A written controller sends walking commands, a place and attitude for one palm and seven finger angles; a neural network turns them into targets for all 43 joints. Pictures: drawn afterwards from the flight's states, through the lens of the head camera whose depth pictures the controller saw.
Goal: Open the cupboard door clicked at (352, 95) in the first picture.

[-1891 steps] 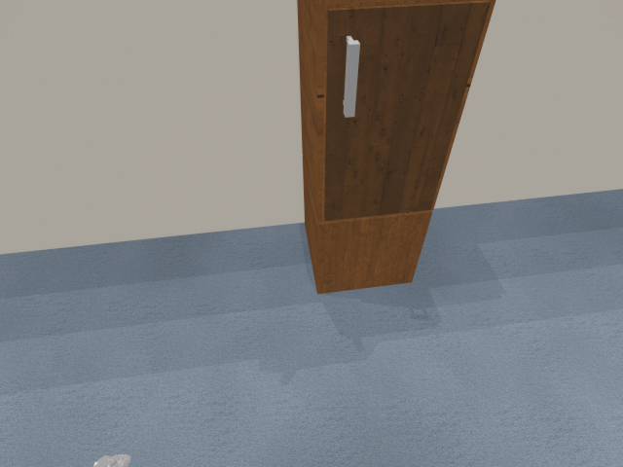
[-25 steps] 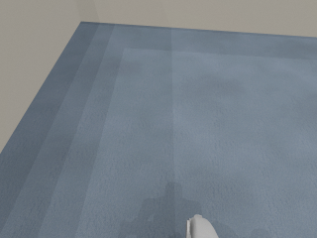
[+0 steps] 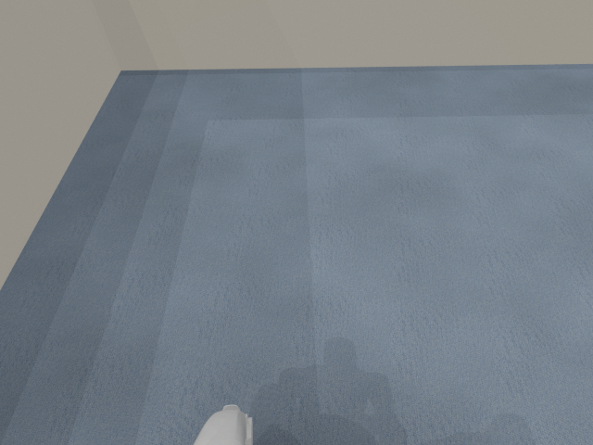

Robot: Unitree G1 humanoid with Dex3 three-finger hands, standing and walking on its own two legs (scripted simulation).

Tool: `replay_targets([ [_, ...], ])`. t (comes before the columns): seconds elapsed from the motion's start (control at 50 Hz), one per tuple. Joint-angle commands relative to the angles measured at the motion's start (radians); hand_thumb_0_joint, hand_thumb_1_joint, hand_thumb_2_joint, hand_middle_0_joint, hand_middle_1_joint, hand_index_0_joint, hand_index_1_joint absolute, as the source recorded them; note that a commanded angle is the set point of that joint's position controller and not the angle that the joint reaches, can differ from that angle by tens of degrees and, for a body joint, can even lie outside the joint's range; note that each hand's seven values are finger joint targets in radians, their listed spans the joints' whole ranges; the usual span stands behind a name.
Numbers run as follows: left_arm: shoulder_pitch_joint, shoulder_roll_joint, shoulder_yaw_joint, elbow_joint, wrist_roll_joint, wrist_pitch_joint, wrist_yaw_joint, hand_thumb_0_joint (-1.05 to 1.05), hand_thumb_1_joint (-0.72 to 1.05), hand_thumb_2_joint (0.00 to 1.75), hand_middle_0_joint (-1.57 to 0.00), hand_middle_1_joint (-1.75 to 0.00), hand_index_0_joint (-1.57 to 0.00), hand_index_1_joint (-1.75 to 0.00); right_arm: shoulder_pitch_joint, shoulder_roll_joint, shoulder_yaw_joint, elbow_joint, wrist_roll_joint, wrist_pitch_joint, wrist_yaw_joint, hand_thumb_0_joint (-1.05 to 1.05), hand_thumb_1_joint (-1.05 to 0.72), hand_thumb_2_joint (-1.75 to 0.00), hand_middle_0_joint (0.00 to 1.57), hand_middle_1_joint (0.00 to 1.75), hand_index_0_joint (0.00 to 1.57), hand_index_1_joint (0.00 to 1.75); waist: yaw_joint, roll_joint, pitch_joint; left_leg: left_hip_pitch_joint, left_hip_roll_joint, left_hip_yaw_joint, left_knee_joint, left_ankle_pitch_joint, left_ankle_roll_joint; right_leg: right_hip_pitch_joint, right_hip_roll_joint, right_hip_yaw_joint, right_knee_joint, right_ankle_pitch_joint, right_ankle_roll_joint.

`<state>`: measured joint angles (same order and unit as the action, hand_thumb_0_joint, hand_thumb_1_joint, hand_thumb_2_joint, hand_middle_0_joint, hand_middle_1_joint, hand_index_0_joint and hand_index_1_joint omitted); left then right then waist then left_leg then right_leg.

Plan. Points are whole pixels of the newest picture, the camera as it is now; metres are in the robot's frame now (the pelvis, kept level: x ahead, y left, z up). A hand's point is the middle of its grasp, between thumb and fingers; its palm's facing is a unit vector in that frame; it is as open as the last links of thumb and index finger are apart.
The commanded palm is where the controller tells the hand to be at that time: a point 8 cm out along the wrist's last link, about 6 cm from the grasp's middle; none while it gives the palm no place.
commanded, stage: turn to face it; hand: left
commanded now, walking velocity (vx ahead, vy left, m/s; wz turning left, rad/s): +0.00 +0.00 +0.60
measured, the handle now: out of the picture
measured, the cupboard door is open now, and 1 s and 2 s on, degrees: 48 48 48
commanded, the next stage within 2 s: none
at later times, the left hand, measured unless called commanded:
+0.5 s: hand (150, 407) +0.20 +0.24 -0.16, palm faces +0.26 -0.93 -0.25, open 7.4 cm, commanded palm none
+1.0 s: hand out of the picture +0.08 +0.15 -0.17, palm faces +0.58 -0.77 -0.26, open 7.4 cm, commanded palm none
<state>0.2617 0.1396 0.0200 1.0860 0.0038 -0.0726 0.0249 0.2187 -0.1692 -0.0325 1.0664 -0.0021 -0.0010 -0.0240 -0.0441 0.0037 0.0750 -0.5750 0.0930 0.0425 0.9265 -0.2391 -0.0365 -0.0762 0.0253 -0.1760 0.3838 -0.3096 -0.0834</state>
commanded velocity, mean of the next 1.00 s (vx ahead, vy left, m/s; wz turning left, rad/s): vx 0.00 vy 0.00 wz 0.60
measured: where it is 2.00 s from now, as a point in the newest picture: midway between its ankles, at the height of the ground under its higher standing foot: outside the picture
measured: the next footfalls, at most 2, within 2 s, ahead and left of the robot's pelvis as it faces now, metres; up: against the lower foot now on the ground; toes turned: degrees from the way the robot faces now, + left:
left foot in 0.18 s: +0.19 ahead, +0.12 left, +0.00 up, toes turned +13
right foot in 0.64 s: +0.21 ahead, -0.13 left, +0.00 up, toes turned +19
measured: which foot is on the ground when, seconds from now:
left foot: up 0.00-0.16, down 0.18-0.64, up 0.66-1.00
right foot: down 0.00-0.18, up 0.20-0.62, down 0.64-1.00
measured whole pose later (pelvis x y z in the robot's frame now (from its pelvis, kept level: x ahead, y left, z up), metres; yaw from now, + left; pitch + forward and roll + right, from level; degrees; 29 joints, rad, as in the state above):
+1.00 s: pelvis +0.17 -0.03 -0.01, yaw +35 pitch +1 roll +3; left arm 0.28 0.19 0.04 0.92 0.02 0.00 0.02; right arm 0.08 -0.26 -0.07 0.94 -0.01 0.08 0.02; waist 0.01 -0.03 0.13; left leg -0.40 0.02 0.07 0.80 -0.44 -0.06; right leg -0.16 -0.14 -0.25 0.57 -0.41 0.00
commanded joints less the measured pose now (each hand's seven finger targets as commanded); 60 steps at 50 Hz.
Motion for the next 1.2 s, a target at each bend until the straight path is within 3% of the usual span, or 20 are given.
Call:
replay_targets([
  [0.0,0.068,0.131,0.032,-0.041,0.008,0.002,0.002,0.00,0.90,0.90,-0.20,-0.30,-0.20,-0.30,0.020,-0.026,-0.002,-0.046,-0.005,0.006,0.024,0.00,-0.90,-0.90,0.20,0.30,0.20,0.30,0.015,-0.144,-0.006,0.034,-0.028,0.071,-0.087,-0.006,0.004,0.040,-0.291,0.029,-0.010,0.986,0.001],
  [0.12,0.048,0.208,0.061,-0.084,0.006,0.025,0.006,0.00,0.90,0.90,-0.20,-0.30,-0.20,-0.30,0.130,-0.117,-0.029,-0.058,-0.027,0.004,0.025,0.00,-0.90,-0.90,0.20,0.30,0.20,0.30,-0.063,-0.079,-0.098,0.319,-0.103,0.096,-0.348,0.156,0.074,0.029,-0.304,-0.035,0.407,0.937,0.051],
  [0.14,0.058,0.186,0.064,-0.109,-0.008,0.030,0.003,0.00,0.90,0.90,-0.20,-0.30,-0.20,-0.30,0.198,-0.194,-0.047,-0.064,-0.039,-0.003,0.020,0.00,-0.90,-0.90,0.20,0.30,0.20,0.30,-0.086,0.092,-0.188,0.499,0.069,-0.142,-0.410,0.510,0.169,-0.153,-0.215,-0.058,0.632,0.550,0.104],
  [0.16,0.043,0.125,0.047,-0.160,-0.024,0.034,-0.001,0.00,0.90,0.90,-0.20,-0.30,-0.20,-0.30,0.237,-0.281,-0.064,-0.074,-0.029,-0.005,0.014,0.00,-0.90,-0.90,0.20,0.30,0.20,0.30,-0.075,0.320,-0.258,0.613,0.343,-0.534,-0.455,1.010,0.347,-0.399,-0.070,0.025,0.933,-0.350,0.145],
  [0.18,-0.029,0.155,0.049,-0.195,-0.007,0.052,0.011,0.00,0.90,0.90,-0.20,-0.30,-0.20,-0.30,0.227,-0.281,-0.065,-0.061,-0.016,0.004,0.006,0.00,-0.90,-0.90,0.20,0.30,0.20,0.30,-0.070,0.124,-0.265,0.544,0.352,-0.511,-0.511,0.755,0.367,-0.404,-0.077,0.193,1.004,-0.344,0.123],
  [0.24,-0.056,0.125,0.061,-0.188,0.018,0.071,0.001,0.00,0.90,0.90,-0.20,-0.30,-0.20,-0.30,0.043,-0.207,-0.049,-0.132,-0.023,-0.009,-0.009,0.00,-0.90,-0.90,0.20,0.30,0.20,0.30,0.020,0.115,-0.073,0.285,0.209,-0.382,-0.617,0.267,0.251,-0.477,-0.123,0.210,0.945,-0.129,0.152],
  [0.32,-0.016,0.117,0.063,-0.180,0.016,0.094,-0.006,0.00,0.90,0.90,-0.20,-0.30,-0.20,-0.30,0.005,-0.212,-0.053,-0.161,-0.023,-0.018,-0.002,0.00,-0.90,-0.90,0.20,0.30,0.20,0.30,0.051,0.064,-0.133,0.292,0.132,-0.263,-0.589,0.346,0.211,-0.417,-0.102,0.192,0.770,-0.075,0.174],
  [0.48,-0.131,0.135,0.060,-0.265,0.018,0.093,-0.006,0.00,0.90,0.90,-0.20,-0.30,-0.20,-0.30,0.009,-0.237,-0.084,-0.188,-0.027,0.011,0.014,0.00,-0.90,-0.90,0.20,0.30,0.20,0.30,0.014,0.153,-0.143,0.319,0.097,-0.345,-0.557,0.252,0.202,-0.368,-0.045,0.166,0.462,-0.101,0.178],
  [0.56,-0.049,0.163,0.064,-0.262,0.012,0.078,-0.001,0.00,0.90,0.90,-0.20,-0.30,-0.20,-0.30,-0.044,-0.244,-0.095,-0.216,-0.020,0.024,0.015,0.00,-0.90,-0.90,0.20,0.30,0.20,0.30,0.049,0.170,-0.161,0.257,0.067,-0.390,-0.488,0.258,0.174,-0.184,-0.010,0.157,0.215,-0.023,0.159],
  [0.58,-0.008,0.177,0.070,-0.253,0.010,0.069,0.003,0.00,0.90,0.90,-0.20,-0.30,-0.20,-0.30,-0.061,-0.223,-0.093,-0.226,-0.015,0.024,0.016,0.00,-0.90,-0.90,0.20,0.30,0.20,0.30,0.075,0.120,-0.177,0.190,0.034,-0.379,-0.430,0.214,0.141,-0.062,-0.035,0.169,0.062,0.068,0.150],
  [0.62,0.022,0.324,0.093,-0.258,0.032,0.056,0.016,0.00,0.90,0.90,-0.20,-0.30,-0.20,-0.30,-0.064,-0.120,-0.078,-0.258,-0.004,0.019,0.025,0.00,-0.90,-0.90,0.20,0.30,0.20,0.30,0.094,-0.332,-0.162,-0.118,-0.202,-0.073,-0.009,-0.354,-0.010,0.098,-0.489,0.613,-0.115,0.250,-0.021],
  [0.66,-0.068,0.245,0.072,-0.271,0.019,0.056,0.025,0.00,0.90,0.90,-0.20,-0.30,-0.20,-0.30,-0.053,-0.168,-0.086,-0.232,-0.018,0.037,0.031,0.00,-0.90,-0.90,0.20,0.30,0.20,0.30,0.035,-0.180,-0.105,-0.085,-0.109,-0.146,0.287,-0.309,-0.001,-0.048,-0.467,0.443,-0.064,0.440,-0.069],
  [0.72,-0.097,0.203,0.055,-0.275,0.014,0.053,0.017,0.00,0.90,0.90,-0.20,-0.30,-0.20,-0.30,-0.052,-0.153,-0.074,-0.202,-0.015,0.056,0.045,0.00,-0.90,-0.90,0.20,0.30,0.20,0.30,0.008,-0.220,-0.090,-0.071,-0.075,-0.076,0.337,-0.178,-0.034,-0.020,-0.329,0.211,0.009,0.625,-0.005],
  [0.86,0.068,0.247,0.070,-0.219,0.021,0.053,0.013,0.00,0.90,0.90,-0.20,-0.30,-0.20,-0.30,-0.192,-0.123,-0.047,-0.224,-0.009,0.056,0.055,0.00,-0.90,-0.90,0.20,0.30,0.20,0.30,0.085,-0.196,-0.092,0.007,-0.080,0.027,0.002,-0.200,-0.037,0.124,-0.352,0.118,0.069,0.804,0.008],
  [0.98,0.052,0.288,0.084,-0.215,0.023,0.054,0.006,0.00,0.90,0.90,-0.20,-0.30,-0.20,-0.30,-0.145,-0.142,-0.048,-0.225,-0.005,0.039,0.051,0.00,-0.90,-0.90,0.20,0.30,0.20,0.30,0.048,-0.239,-0.124,0.214,-0.121,0.104,-0.283,-0.151,0.011,0.079,-0.384,0.044,0.198,0.891,0.020],
  [1.02,0.017,0.284,0.083,-0.230,0.008,0.055,-0.003,0.00,0.90,0.90,-0.20,-0.30,-0.20,-0.30,-0.005,-0.212,-0.069,-0.191,-0.015,0.027,0.047,0.00,-0.90,-0.90,0.20,0.30,0.20,0.30,-0.039,-0.104,-0.213,0.544,-0.070,0.047,-0.468,0.168,0.057,-0.125,-0.345,-0.019,0.458,0.677,0.093],
  [1.04,-0.016,0.208,0.067,-0.272,-0.001,0.059,-0.014,0.00,0.90,0.90,-0.20,-0.30,-0.20,-0.30,0.071,-0.333,-0.103,-0.179,-0.023,0.018,0.039,0.00,-0.90,-0.90,0.20,0.30,0.20,0.30,-0.084,0.213,-0.259,0.746,0.228,-0.344,-0.492,0.550,0.205,-0.455,-0.182,-0.031,0.714,-0.103,0.166],
  [1.06,-0.098,0.190,0.053,-0.316,0.005,0.075,-0.006,0.00,0.90,0.90,-0.20,-0.30,-0.20,-0.30,0.132,-0.373,-0.107,-0.167,-0.010,0.027,0.031,0.00,-0.90,-0.90,0.20,0.30,0.20,0.30,-0.095,0.245,-0.267,0.722,0.332,-0.449,-0.486,0.869,0.297,-0.541,-0.140,0.098,0.844,-0.354,0.168],
  [1.08,-0.094,0.208,0.061,-0.327,0.011,0.086,0.003,0.00,0.90,0.90,-0.20,-0.30,-0.20,-0.30,0.089,-0.354,-0.098,-0.173,-0.012,0.033,0.027,0.00,-0.90,-0.90,0.20,0.30,0.20,0.30,-0.059,0.131,-0.224,0.630,0.341,-0.349,-0.496,0.716,0.305,-0.531,-0.168,0.168,0.859,-0.338,0.159],
  [1.18,-0.040,0.194,0.069,-0.235,0.022,0.107,-0.013,0.00,0.90,0.90,-0.20,-0.30,-0.20,-0.30,-0.091,-0.257,-0.070,-0.226,-0.017,0.013,0.010,0.00,-0.90,-0.90,0.20,0.30,0.20,0.30,0.039,0.130,-0.085,0.387,0.127,-0.222,-0.580,0.377,0.192,-0.470,-0.137,0.180,0.792,-0.084,0.184],
])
